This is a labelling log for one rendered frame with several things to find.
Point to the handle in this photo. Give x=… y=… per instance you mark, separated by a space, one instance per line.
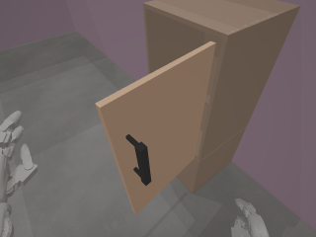
x=142 y=157

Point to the robot right hand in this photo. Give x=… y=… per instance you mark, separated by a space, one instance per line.
x=253 y=226

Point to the cupboard door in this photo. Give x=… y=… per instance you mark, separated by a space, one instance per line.
x=163 y=110

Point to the robot left forearm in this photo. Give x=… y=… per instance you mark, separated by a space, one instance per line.
x=6 y=225

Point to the robot left hand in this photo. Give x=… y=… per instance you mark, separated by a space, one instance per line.
x=9 y=137

